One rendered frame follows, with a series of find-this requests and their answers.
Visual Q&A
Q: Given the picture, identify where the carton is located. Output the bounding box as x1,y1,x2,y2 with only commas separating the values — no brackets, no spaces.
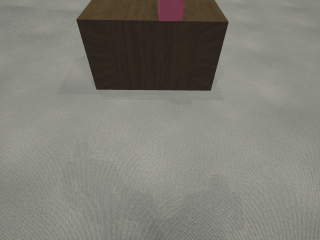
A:
158,0,185,22

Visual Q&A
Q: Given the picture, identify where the pedestal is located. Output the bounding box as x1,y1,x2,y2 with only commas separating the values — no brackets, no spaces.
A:
76,0,229,91

